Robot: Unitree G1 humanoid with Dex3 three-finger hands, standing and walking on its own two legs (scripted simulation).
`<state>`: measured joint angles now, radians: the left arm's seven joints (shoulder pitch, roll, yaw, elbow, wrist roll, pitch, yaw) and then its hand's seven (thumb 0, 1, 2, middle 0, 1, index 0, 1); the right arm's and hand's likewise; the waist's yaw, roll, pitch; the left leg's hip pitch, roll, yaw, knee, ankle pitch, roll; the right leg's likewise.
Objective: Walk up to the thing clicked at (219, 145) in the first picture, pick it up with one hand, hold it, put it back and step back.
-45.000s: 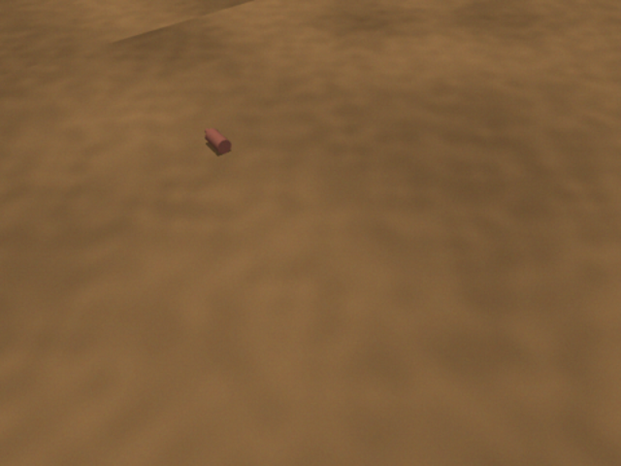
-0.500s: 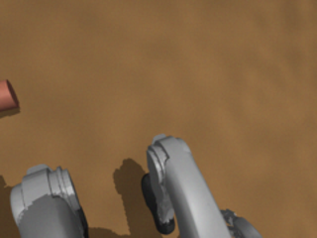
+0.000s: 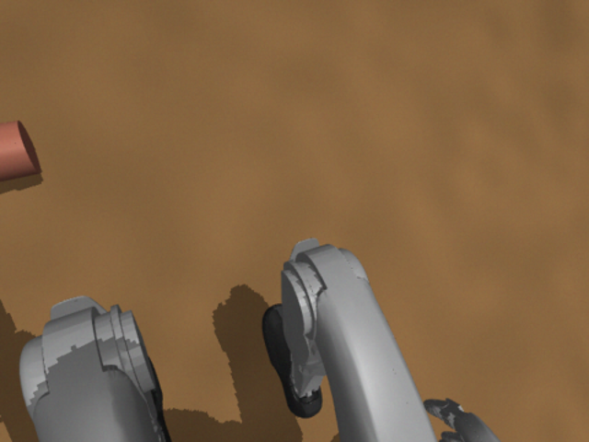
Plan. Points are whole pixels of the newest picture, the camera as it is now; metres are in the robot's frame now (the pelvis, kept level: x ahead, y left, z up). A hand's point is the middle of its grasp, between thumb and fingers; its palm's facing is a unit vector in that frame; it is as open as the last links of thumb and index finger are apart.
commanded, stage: withdraw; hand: left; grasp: from above
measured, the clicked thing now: out of the picture +0.52 +0.36 -0.29
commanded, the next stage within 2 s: home in 0.04 s
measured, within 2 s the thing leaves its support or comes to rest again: neither
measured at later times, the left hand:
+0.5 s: hand out of the picture +0.46 +0.33 -0.06, palm faces -0.30 -0.36 -0.88, open 10.3 cm
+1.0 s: hand out of the picture +0.29 +0.27 +0.15, palm faces +0.06 -0.89 -0.44, open 7.4 cm
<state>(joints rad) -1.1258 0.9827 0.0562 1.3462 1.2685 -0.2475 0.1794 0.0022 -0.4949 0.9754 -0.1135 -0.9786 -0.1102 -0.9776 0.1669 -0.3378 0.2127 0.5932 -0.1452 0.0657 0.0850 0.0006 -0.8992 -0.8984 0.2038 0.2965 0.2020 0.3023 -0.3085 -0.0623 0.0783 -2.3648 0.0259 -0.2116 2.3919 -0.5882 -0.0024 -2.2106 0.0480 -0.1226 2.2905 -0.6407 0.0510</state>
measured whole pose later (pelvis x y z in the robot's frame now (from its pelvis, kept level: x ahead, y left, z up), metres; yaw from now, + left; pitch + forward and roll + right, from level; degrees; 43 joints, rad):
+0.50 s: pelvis +0.01 +0.00 +0.05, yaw +3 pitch +36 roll -10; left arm -0.74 0.72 0.13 0.83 0.86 -0.08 0.02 0.00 0.34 0.82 -0.21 -0.42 -0.20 -0.42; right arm 0.21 -0.28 0.07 0.60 -0.06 0.10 0.09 0.00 -0.90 -0.90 0.21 0.30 0.20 0.30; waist -0.17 0.02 -0.09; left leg -2.23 0.04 -0.15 2.23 -0.64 0.00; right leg -2.10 0.03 -0.08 2.16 -0.70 0.05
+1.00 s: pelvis +0.03 +0.00 +0.25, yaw +10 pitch +25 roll -5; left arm -0.08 0.37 0.06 0.36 0.16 0.26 0.06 0.01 0.89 0.90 -0.21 -0.30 -0.21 -0.30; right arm 0.11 -0.23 0.03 0.57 0.03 -0.06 -0.05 0.01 -0.90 -0.90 0.21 0.30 0.20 0.30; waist -0.07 0.03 -0.18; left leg -1.46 0.04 -0.09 1.59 -0.57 -0.01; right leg -1.36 0.00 -0.06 1.53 -0.61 0.03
